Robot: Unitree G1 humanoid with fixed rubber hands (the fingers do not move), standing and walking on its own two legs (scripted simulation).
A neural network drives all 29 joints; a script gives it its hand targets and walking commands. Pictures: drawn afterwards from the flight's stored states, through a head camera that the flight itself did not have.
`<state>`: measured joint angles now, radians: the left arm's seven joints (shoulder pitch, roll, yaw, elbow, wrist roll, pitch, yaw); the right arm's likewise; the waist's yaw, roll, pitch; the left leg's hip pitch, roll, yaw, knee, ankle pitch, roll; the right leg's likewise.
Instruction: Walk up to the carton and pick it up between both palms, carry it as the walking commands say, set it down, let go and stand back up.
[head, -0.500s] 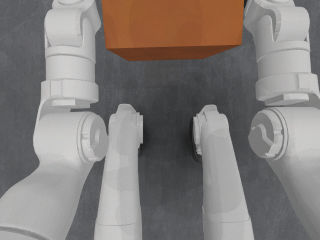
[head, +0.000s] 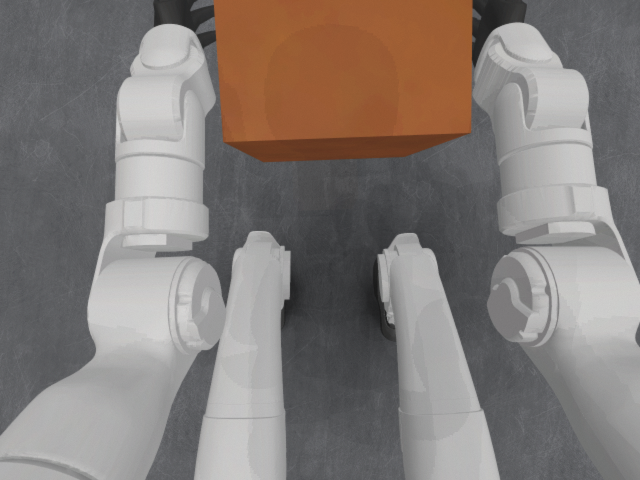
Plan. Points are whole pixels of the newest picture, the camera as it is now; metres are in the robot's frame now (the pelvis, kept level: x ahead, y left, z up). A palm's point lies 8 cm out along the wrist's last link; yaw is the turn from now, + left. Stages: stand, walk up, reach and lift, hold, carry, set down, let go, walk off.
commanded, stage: reach and lift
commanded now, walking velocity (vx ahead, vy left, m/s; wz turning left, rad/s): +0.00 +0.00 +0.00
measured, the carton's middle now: (336, 61) +0.53 +0.01 -0.12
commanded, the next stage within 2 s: none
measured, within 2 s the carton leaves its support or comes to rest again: neither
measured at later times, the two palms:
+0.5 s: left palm (143, 21) +0.50 +0.16 +0.03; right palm (542, 20) +0.50 -0.14 +0.03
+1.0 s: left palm out of the picture +0.47 +0.15 +0.14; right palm out of the picture +0.47 -0.15 +0.14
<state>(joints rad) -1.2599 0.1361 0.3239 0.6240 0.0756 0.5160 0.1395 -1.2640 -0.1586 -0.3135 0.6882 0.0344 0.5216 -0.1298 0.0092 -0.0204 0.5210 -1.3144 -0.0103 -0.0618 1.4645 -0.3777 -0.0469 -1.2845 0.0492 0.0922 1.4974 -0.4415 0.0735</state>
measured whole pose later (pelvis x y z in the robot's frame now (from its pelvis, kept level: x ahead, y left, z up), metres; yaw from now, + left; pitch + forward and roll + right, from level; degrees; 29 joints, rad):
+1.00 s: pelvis +0.09 +0.00 +0.13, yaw +1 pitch +15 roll +0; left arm -0.66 -0.11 0.44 0.65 0.32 0.48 0.05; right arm -0.68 0.09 -0.45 0.69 -0.22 0.52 -0.04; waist 0.00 -0.02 -0.12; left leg -0.85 -0.01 -0.06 0.87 -0.28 -0.04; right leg -0.82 0.02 0.10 0.90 -0.34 0.05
